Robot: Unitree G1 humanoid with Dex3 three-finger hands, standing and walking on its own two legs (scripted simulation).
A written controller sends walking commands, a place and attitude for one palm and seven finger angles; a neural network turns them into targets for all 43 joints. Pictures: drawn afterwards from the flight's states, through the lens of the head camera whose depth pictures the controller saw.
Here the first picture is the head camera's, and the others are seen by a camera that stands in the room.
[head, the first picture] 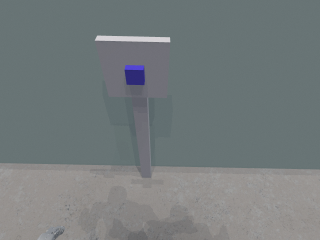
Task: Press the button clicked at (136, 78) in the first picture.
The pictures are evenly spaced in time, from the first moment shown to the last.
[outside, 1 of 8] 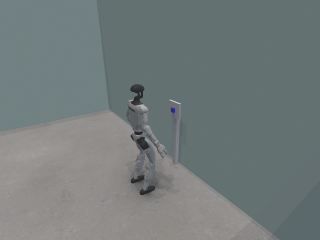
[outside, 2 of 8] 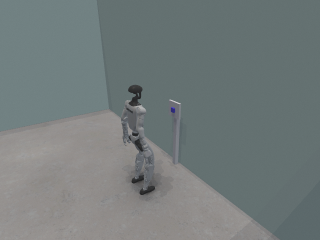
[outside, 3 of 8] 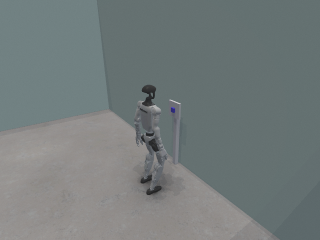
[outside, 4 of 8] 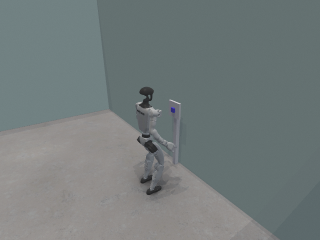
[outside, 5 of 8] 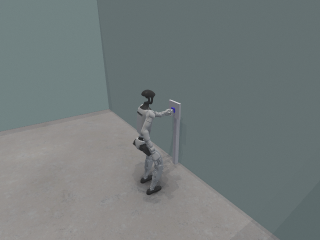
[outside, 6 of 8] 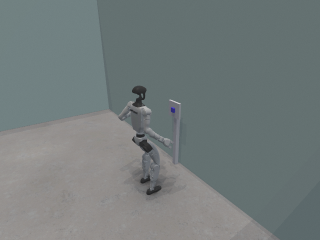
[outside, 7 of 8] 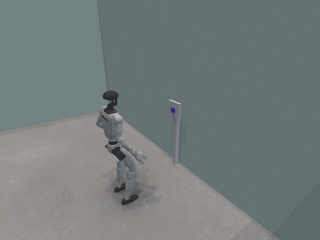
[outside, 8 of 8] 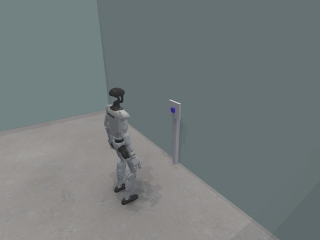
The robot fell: no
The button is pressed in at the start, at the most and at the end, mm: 0 13 0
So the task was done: yes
